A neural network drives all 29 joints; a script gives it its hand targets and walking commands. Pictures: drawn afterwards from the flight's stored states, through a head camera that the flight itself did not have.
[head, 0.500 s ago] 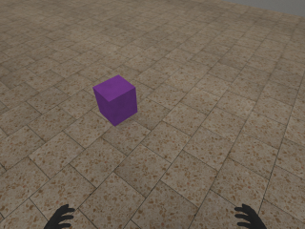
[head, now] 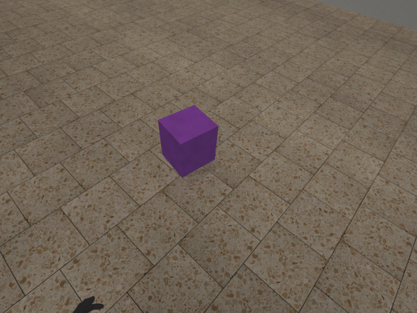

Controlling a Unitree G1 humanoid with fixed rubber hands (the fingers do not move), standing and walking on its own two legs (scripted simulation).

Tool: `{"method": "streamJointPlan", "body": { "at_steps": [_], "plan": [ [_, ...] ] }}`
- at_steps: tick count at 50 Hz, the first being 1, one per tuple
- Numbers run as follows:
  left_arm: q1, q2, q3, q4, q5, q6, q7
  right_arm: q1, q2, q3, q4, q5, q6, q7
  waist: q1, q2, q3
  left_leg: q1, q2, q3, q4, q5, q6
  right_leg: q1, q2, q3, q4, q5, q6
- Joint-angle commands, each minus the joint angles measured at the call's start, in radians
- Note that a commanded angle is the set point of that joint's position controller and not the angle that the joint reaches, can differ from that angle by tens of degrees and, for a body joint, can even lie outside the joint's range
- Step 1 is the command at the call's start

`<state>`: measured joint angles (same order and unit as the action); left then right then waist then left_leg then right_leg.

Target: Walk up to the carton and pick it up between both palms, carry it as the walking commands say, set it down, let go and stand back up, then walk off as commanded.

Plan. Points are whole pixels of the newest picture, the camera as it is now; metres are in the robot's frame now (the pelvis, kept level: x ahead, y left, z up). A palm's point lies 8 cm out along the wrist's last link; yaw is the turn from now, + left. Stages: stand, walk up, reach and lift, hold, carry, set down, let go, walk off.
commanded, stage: walk up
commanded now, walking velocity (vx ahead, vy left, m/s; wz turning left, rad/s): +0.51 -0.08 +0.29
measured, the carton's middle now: (188, 141) +1.14 +0.12 -0.62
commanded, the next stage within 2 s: none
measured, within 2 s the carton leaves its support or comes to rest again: neither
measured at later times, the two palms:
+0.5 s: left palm (101, 248) +0.28 +0.26 -0.11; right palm (307, 222) +0.35 -0.23 -0.10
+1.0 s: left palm (108, 156) +0.55 +0.32 -0.11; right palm (284, 181) +0.48 -0.20 -0.11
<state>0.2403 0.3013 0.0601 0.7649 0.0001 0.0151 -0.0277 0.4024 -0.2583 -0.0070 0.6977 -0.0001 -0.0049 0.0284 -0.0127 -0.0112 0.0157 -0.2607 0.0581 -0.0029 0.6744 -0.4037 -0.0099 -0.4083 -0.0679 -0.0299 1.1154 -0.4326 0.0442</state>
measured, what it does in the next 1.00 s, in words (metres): walks ahead: right foot, then left foot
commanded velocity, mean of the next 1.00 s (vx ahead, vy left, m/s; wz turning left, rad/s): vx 0.51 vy -0.11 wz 0.17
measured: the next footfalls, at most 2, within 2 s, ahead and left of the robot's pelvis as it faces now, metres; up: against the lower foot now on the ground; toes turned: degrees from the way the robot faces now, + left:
right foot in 0.24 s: +0.21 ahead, -0.14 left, +0.00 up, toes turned +0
left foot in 0.62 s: +0.41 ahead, +0.18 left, +0.00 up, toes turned +8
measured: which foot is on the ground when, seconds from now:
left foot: down 0.00-0.26, up 0.28-0.60, down 0.62-1.00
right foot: up 0.00-0.22, down 0.24-0.62, up 0.64-1.00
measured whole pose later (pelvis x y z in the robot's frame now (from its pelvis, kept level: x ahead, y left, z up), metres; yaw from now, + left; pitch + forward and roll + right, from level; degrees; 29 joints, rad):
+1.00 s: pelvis +0.47 +0.05 +0.00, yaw +7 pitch +0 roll -1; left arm 0.21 0.27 0.03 0.82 0.00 0.01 -0.05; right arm 0.49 -0.25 -0.01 0.75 0.00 -0.03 0.01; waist -0.06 0.00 0.01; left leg -0.10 0.05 0.00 0.53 -0.43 -0.01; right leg -0.43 -0.05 -0.06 0.68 -0.41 0.05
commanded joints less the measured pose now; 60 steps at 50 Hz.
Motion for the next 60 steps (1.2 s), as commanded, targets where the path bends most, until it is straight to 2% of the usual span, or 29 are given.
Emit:
{"method": "streamJointPlan", "body": {
  "at_steps": [1, 4, 7, 9, 10, 11, 12, 13, 14, 16, 22, 25, 28, 29, 30, 31, 32, 33, 34, 36, 40, 46, 49, 50, 51, 52, 53, 55, 60],
  "plan": [
    [-0.231, 0.050, -0.001, -0.140, 0.032, -0.029, -0.046, 0.148, -0.191, -0.077, 0.042, -0.014, -0.046, -0.027, -0.084, 0.197, 0.116, 0.190, 0.201, -0.412, -0.445, 0.257, 0.147, -0.305, -0.009, 0.012, -0.089, 0.100, 0.000],
    [-0.300, 0.039, -0.011, -0.162, 0.021, -0.035, -0.041, 0.186, -0.189, -0.080, 0.066, -0.019, -0.041, -0.034, -0.135, 0.220, 0.053, 0.340, 0.207, -0.376, -0.381, 0.527, 0.181, -0.304, 0.019, -0.029, -0.289, 0.032, 0.005],
    [-0.291, 0.019, -0.016, -0.161, 0.013, -0.042, -0.033, 0.176, -0.180, -0.083, 0.081, -0.026, -0.032, -0.039, -0.125, 0.259, 0.040, 0.321, 0.191, -0.332, -0.348, 0.686, 0.170, -0.182, 0.063, -0.100, -0.465, 0.056, 0.005],
    [-0.201, 0.013, -0.012, -0.134, 0.013, -0.049, -0.024, 0.129, -0.182, -0.084, 0.071, -0.024, -0.029, -0.040, -0.057, 0.242, 0.000, 0.184, 0.165, -0.251, -0.262, 0.851, 0.136, 0.063, 0.087, -0.140, -0.637, 0.081, -0.020],
    [-0.084, 0.047, -0.001, -0.109, 0.017, -0.057, -0.019, 0.075, -0.194, -0.086, 0.057, -0.016, -0.031, -0.038, 0.016, 0.224, -0.084, 0.085, 0.136, -0.201, -0.127, 0.898, 0.108, 0.294, 0.059, -0.116, -0.742, 0.201, -0.036],
    [0.084, 0.126, 0.032, -0.050, 0.026, -0.068, -0.005, 0.060, -0.154, -0.073, 0.027, -0.005, -0.040, -0.035, 0.097, 0.094, -0.205, -0.106, 0.078, -0.140, 0.083, 0.773, 0.067, 0.580, -0.047, -0.001, -0.724, 0.254, -0.079],
    [0.285, 0.236, 0.070, 0.011, 0.038, -0.074, 0.014, 0.038, -0.063, -0.044, -0.004, 0.004, -0.052, -0.037, 0.162, -0.237, -0.325, -0.428, -0.072, -0.043, 0.420, 0.086, 0.006, 0.840, -0.351, 0.360, -0.739, 0.332, -0.177],
    [0.358, 0.250, 0.056, 0.047, 0.051, -0.070, 0.020, -0.040, -0.084, -0.056, -0.028, 0.010, -0.055, -0.040, 0.185, -0.251, -0.337, -0.529, -0.073, -0.045, 0.585, -0.178, 0.023, 0.896, -0.421, 0.486, -0.727, 0.413, -0.266],
    [0.333, 0.214, 0.040, 0.057, 0.048, -0.073, 0.020, -0.089, -0.107, -0.067, -0.022, 0.003, -0.061, -0.038, 0.155, -0.142, -0.277, -0.539, -0.029, -0.074, 0.652, -0.157, 0.033, 0.842, -0.385, 0.412, -0.693, 0.541, -0.293],
    [0.234, 0.125, 0.030, 0.031, 0.054, -0.075, 0.023, -0.115, -0.101, -0.069, -0.003, -0.005, -0.058, -0.025, 0.134, -0.060, -0.174, -0.595, 0.022, -0.069, 0.607, -0.069, 0.020, 0.737, -0.330, 0.235, -0.710, 0.585, -0.240],
    [0.110, 0.089, 0.020, 0.003, 0.032, -0.073, 0.019, -0.177, -0.055, -0.050, -0.043, -0.012, -0.017, 0.015, 0.074, -0.126, 0.038, -0.425, 0.069, -0.017, 0.216, 0.024, -0.018, 0.441, -0.236, 0.062, -0.875, 0.334, -0.180],
    [0.018, 0.117, 0.033, 0.020, 0.026, -0.068, 0.012, -0.168, -0.046, -0.040, -0.011, -0.007, -0.021, 0.027, 0.010, -0.194, 0.010, -0.214, 0.044, 0.085, 0.048, 0.104, -0.007, 0.337, -0.199, -0.047, -0.845, 0.317, -0.128],
    [-0.002, 0.130, 0.040, 0.021, 0.022, -0.055, 0.004, 0.025, -0.101, -0.080, 0.078, -0.027, -0.034, 0.010, -0.095, -0.071, -0.116, 0.112, -0.047, 0.204, -0.064, 0.195, 0.020, 0.250, -0.125, -0.144, -0.487, 0.458, -0.081],
    [0.016, 0.095, 0.029, 0.011, 0.023, -0.058, 0.003, 0.151, -0.173, -0.110, 0.120, -0.033, -0.044, -0.002, -0.154, 0.115, -0.183, 0.299, 0.030, 0.008, -0.107, 0.080, 0.069, 0.086, -0.072, -0.128, -0.216, 0.399, -0.058],
    [-0.012, 0.038, 0.013, -0.049, 0.017, -0.064, -0.007, 0.241, -0.304, -0.141, 0.122, -0.038, -0.050, -0.019, -0.182, 0.436, -0.183, 0.428, 0.315, -0.537, -0.319, 0.054, 0.156, -0.239, 0.086, -0.072, 0.066, -0.120, -0.025],
    [-0.003, 0.048, 0.005, -0.059, 0.018, -0.059, -0.009, 0.209, -0.350, -0.133, 0.129, -0.029, -0.044, -0.025, -0.124, 0.388, -0.147, 0.372, 0.405, -0.800, -0.468, 0.007, 0.193, -0.306, 0.074, 0.041, 0.154, -0.179, -0.042],
    [-0.030, 0.056, 0.003, -0.055, 0.014, -0.058, -0.010, 0.161, -0.327, -0.132, 0.123, -0.027, -0.043, -0.027, -0.102, 0.305, -0.070, 0.315, 0.395, -0.785, -0.496, -0.005, 0.202, -0.312, 0.038, 0.082, 0.156, -0.122, -0.054],
    [-0.048, 0.061, 0.003, -0.044, 0.020, -0.053, -0.009, 0.078, -0.254, -0.107, 0.107, -0.017, -0.044, -0.026, -0.081, 0.197, 0.012, 0.217, 0.310, -0.666, -0.484, -0.010, 0.188, -0.267, -0.005, 0.077, 0.127, -0.029, -0.064],
    [-0.064, 0.048, -0.004, -0.041, 0.017, -0.049, -0.012, 0.020, -0.215, -0.093, 0.084, -0.020, -0.047, -0.028, -0.069, 0.172, 0.060, 0.157, 0.269, -0.557, -0.458, 0.081, 0.166, -0.256, -0.022, 0.054, 0.099, 0.021, -0.060],
    [-0.034, 0.036, -0.012, -0.032, 0.015, -0.031, -0.020, -0.008, -0.179, -0.081, 0.063, -0.024, -0.052, -0.028, -0.041, 0.204, 0.074, 0.077, 0.219, -0.420, -0.418, 0.253, 0.155, -0.176, -0.028, 0.044, 0.045, 0.037, -0.041],
    [-0.118, 0.021, -0.015, -0.044, 0.021, -0.017, -0.030, 0.055, -0.164, -0.073, 0.063, -0.025, -0.062, -0.027, -0.049, 0.184, 0.099, 0.099, 0.229, -0.343, -0.409, 0.407, 0.182, -0.180, -0.022, 0.010, -0.132, 0.065, -0.011],
    [-0.200, 0.011, -0.027, -0.062, 0.008, -0.027, -0.042, 0.071, -0.186, -0.101, 0.057, -0.041, -0.046, -0.036, -0.079, 0.269, 0.071, 0.190, 0.222, -0.234, -0.398, 0.514, 0.172, -0.081, 0.028, -0.081, -0.462, 0.106, -0.004],
    [-0.027, 0.024, -0.017, -0.001, 0.020, -0.043, -0.028, 0.021, -0.185, -0.095, 0.047, -0.023, -0.039, -0.036, 0.030, 0.200, 0.000, 0.054, 0.147, -0.116, -0.205, 0.671, 0.105, 0.255, 0.068, -0.141, -0.710, 0.253, -0.027],
    [0.076, 0.083, 0.010, 0.031, 0.026, -0.052, -0.022, 0.039, -0.150, -0.085, 0.043, -0.013, -0.041, -0.035, 0.076, 0.089, -0.117, -0.043, 0.094, -0.061, -0.009, 0.628, 0.067, 0.445, -0.009, -0.065, -0.690, 0.283, -0.055],
    [0.257, 0.186, 0.050, 0.079, 0.026, -0.055, -0.008, 0.023, -0.082, -0.052, 0.013, -0.001, -0.050, -0.034, 0.137, -0.212, -0.237, -0.265, -0.013, 0.021, 0.298, 0.265, 0.000, 0.660, -0.257, 0.251, -0.747, 0.298, -0.132],
    [0.325, 0.230, 0.045, 0.107, 0.031, -0.049, 0.007, -0.013, -0.065, -0.049, -0.004, 0.003, -0.046, -0.039, 0.145, -0.306, -0.242, -0.396, -0.059, 0.020, 0.473, -0.186, 0.006, 0.736, -0.382, 0.426, -0.773, 0.451, -0.226],
    [0.318, 0.200, 0.033, 0.109, 0.032, -0.052, 0.011, -0.032, -0.084, -0.066, 0.002, 0.001, -0.045, -0.042, 0.121, -0.196, -0.217, -0.420, -0.015, -0.037, 0.573, -0.199, 0.019, 0.716, -0.372, 0.397, -0.734, 0.599, -0.273],
    [0.229, 0.116, 0.020, 0.090, 0.035, -0.060, 0.017, -0.063, -0.075, -0.070, 0.016, -0.002, -0.040, -0.038, 0.091, -0.077, -0.126, -0.425, 0.026, -0.037, 0.556, -0.130, 0.005, 0.587, -0.319, 0.245, -0.715, 0.810, -0.245],
    [0.144, 0.070, 0.000, 0.064, 0.031, -0.055, 0.029, -0.116, -0.068, -0.059, 0.008, -0.022, -0.008, -0.020, 0.068, -0.148, 0.002, -0.350, 0.034, 0.026, 0.319, -0.051, -0.030, 0.421, -0.212, 0.091, -0.787, 0.809, -0.212]
  ]
}}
